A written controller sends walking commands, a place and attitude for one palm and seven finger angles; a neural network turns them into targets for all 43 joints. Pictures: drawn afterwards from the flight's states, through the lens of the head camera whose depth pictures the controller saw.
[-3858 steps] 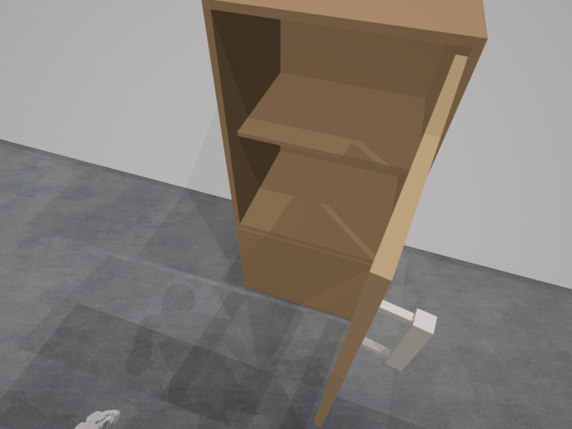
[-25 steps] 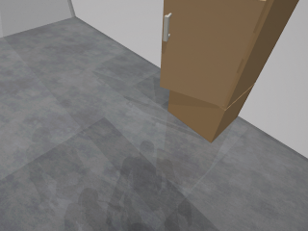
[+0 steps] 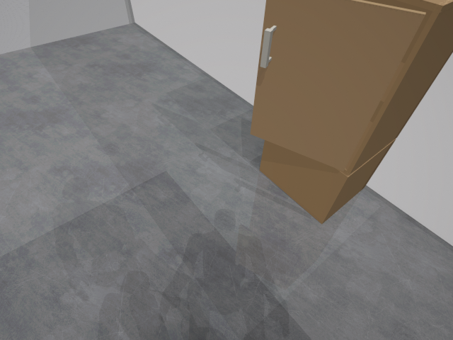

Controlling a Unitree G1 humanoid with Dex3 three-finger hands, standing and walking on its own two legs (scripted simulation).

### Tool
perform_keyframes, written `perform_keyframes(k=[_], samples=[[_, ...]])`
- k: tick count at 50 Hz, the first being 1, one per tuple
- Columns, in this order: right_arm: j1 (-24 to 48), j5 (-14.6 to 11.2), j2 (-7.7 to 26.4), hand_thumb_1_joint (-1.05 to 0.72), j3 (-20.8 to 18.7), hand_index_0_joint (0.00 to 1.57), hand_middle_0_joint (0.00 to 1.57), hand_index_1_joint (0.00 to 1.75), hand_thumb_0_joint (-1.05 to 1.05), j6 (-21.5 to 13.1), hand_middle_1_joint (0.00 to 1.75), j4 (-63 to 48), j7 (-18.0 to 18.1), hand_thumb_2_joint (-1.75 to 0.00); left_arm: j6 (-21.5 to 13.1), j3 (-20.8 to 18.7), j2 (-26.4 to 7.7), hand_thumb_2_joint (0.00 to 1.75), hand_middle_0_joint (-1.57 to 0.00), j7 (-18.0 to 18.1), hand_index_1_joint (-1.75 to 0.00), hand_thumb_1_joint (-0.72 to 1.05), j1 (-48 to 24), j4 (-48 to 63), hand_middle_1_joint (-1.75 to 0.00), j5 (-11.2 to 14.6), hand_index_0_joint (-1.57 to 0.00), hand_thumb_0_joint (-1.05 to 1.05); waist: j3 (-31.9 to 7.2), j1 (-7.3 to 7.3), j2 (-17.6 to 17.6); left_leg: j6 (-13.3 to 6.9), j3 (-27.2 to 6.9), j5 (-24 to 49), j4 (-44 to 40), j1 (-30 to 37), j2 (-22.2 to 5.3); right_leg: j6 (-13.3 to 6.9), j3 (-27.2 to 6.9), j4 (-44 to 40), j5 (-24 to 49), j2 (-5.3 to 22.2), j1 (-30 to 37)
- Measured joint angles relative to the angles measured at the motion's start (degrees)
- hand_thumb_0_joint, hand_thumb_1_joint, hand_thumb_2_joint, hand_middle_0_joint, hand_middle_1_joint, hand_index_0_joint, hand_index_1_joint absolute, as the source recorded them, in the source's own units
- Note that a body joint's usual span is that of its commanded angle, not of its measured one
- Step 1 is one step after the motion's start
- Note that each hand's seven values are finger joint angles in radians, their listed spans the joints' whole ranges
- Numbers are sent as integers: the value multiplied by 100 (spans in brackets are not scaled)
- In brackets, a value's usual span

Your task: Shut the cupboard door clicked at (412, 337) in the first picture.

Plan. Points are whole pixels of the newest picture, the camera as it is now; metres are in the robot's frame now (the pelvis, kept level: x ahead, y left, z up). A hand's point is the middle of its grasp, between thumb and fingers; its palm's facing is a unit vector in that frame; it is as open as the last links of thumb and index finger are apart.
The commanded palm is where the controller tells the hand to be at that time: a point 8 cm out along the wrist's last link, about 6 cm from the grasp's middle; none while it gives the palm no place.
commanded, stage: walk to a spot facing it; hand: left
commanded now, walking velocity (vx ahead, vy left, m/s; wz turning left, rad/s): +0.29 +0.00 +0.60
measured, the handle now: (269, 46) +0.98 -0.10 +0.07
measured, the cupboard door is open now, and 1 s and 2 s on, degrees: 21 21 21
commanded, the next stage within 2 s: turn to face it in 0.32 s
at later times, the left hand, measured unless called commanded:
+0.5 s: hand (101, 300) +0.22 +0.28 -0.15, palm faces +0.24 -0.94 -0.23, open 7.4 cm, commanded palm none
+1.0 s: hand (118, 287) +0.26 +0.26 -0.18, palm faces +0.11 -0.97 -0.21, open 7.3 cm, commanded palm none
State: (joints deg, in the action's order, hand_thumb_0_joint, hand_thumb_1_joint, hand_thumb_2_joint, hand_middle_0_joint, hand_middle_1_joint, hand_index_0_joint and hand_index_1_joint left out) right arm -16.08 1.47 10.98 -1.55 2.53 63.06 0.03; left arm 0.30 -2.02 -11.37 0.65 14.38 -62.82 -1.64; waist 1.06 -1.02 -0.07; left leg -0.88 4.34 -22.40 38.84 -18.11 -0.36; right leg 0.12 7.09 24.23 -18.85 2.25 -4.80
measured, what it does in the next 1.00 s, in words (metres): walks ahead: left foot, then right foot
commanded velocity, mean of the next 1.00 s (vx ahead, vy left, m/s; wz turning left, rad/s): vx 0.10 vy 0.00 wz -0.18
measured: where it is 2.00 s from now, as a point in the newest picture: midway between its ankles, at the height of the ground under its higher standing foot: outside the picture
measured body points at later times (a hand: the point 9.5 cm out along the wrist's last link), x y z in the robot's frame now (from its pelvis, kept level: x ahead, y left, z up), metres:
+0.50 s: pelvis +0.15 +0.06 +0.00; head +0.20 +0.06 +0.45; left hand +0.21 +0.32 -0.13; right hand +0.20 -0.17 -0.15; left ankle +0.10 +0.14 -0.74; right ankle +0.26 -0.06 -0.69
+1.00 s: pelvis +0.26 +0.07 +0.00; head +0.32 +0.08 +0.44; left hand +0.26 +0.31 -0.16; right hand +0.39 -0.18 -0.14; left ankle +0.25 +0.19 -0.72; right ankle +0.31 -0.04 -0.74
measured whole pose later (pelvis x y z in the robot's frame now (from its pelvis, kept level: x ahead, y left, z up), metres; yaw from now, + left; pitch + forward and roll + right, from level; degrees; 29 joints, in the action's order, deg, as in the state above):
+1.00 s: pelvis +0.26 +0.07 +0.00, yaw +2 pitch +2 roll -1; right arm -4.9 0.1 12.0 -3.0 2.5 51.9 1.9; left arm 2.2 -4.5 -10.8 0.5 14.3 -56.4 -1.8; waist 6.1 2.8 0.7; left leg 2.5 -1.6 -22.8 41.7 -21.9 -0.9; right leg -1.6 -5.7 25.4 -7.9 -5.2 -19.2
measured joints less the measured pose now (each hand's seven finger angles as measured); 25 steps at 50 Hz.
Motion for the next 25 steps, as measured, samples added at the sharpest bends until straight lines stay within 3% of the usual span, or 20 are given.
perform_keyframes(k=[2,4,7,9,12,15,20,25], samples=[[-70,-9,-43,-91,-31,20,20,30,1,38,30,-55,-46,-90,-57,-57,16,90,-20,0,-30,90,102,68,-30,-16,-20,0,64,32,44,35,-30,-196,842,-350,-68,38,155,-41,-81,41,139],[-89,-28,-75,-91,-50,20,20,30,1,38,30,-163,-93,-90,-96,-109,15,90,-20,-9,-30,90,189,97,-30,-36,-21,0,173,37,121,59,-5,-299,1074,-559,-172,129,309,-39,-191,126,283],[-65,-30,-77,-91,-49,20,20,30,1,-38,30,-392,-161,-90,-95,-162,-37,90,-21,-49,-30,90,274,107,-30,-32,-21,1,362,2,274,52,144,-63,399,-579,-298,327,561,241,-529,367,419],[-61,6,20,-91,-69,20,20,30,1,-173,30,-577,-187,-90,-63,-182,-52,90,-21,-100,-30,90,340,133,-30,7,-21,1,455,-24,316,-33,253,725,-69,-490,-240,384,632,1038,-948,628,219],[65,28,97,-91,-123,20,20,30,1,-330,30,-679,-90,-90,116,-187,-89,90,-21,-156,-30,90,210,198,-30,36,-21,1,577,-74,284,-259,266,567,274,-557,-69,249,-126,3443,-1194,532,-916],[22,36,74,-91,-106,20,20,30,1,-380,30,-714,7,-90,117,-228,-153,90,-20,-169,-30,91,-107,359,-30,10,-20,1,566,-105,235,-284,161,582,-230,-277,120,184,-406,4411,-567,400,-1886],[-90,11,-34,-91,-47,20,20,30,1,-453,30,-604,83,-90,-16,-229,-161,90,-20,-171,-30,91,-636,795,-29,-6,-20,1,509,-78,114,-300,-122,905,-1217,325,314,300,-578,3777,184,337,-2713],[-129,17,-142,-91,-36,20,20,30,1,-408,30,-490,103,-90,-37,-155,-53,90,-20,-139,-30,91,-926,1003,-29,3,-20,1,403,-75,21,-196,-340,799,-1580,849,335,295,-594,2342,550,297,-2685]])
